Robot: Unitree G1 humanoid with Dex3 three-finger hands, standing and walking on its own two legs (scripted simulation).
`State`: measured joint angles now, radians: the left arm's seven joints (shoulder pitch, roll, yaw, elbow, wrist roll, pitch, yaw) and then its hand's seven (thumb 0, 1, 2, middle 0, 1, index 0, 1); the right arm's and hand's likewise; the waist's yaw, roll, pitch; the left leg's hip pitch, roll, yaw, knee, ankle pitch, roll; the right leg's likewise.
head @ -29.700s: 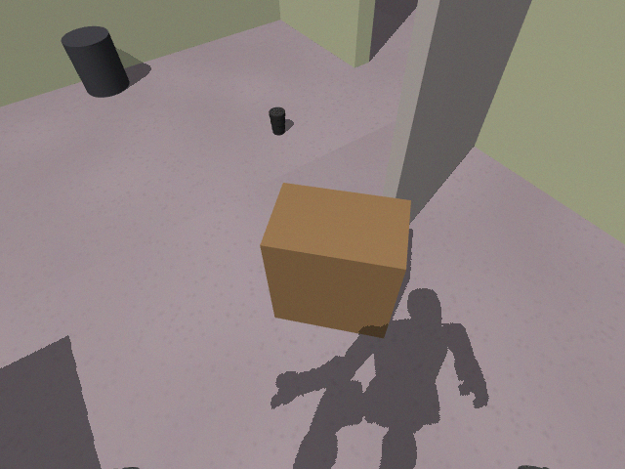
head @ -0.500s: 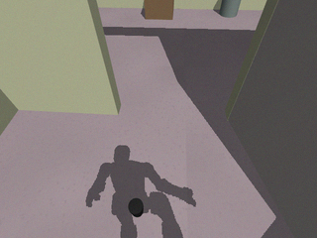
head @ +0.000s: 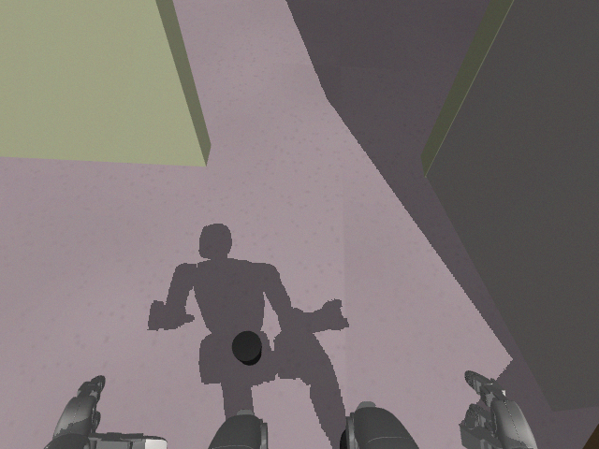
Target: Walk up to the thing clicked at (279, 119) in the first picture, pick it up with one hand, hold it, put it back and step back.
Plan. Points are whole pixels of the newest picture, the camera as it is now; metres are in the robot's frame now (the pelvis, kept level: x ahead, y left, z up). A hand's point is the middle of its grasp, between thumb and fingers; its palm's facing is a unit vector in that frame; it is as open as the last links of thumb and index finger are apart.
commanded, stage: go down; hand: left
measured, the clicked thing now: (248, 350) +0.37 +0.14 -0.67
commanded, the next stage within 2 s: none
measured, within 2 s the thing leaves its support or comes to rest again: neither
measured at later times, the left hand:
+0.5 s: hand (120, 433) +0.15 +0.28 -0.17, palm faces +0.08 -0.95 -0.29, open 17.2 cm
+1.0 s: hand (131, 374) +0.25 +0.32 -0.27, palm faces +0.09 -0.97 -0.22, open 17.2 cm
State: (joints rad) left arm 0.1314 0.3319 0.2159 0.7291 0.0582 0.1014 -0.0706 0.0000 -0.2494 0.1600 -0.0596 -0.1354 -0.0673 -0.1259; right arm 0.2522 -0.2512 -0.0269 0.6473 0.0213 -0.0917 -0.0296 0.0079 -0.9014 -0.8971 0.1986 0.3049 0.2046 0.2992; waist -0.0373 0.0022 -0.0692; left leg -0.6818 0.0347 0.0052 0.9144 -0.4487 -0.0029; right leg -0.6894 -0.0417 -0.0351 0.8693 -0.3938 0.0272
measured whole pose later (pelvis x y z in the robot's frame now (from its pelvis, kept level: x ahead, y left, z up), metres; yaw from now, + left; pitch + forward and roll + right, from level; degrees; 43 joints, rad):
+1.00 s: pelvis -0.06 -0.01 -0.20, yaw +0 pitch +32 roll -3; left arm -0.19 0.54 0.54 0.79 -0.11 -0.32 -0.44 -0.01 -0.54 0.13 -0.06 -0.15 -0.06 -0.15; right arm 0.12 -0.30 0.01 0.63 -0.01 -0.17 -0.02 0.01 -0.89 -0.90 0.20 0.30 0.21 0.30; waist -0.04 -0.01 -0.17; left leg -1.68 0.03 -0.06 1.80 -0.69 -0.02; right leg -1.68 -0.06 -0.05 1.75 -0.64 0.00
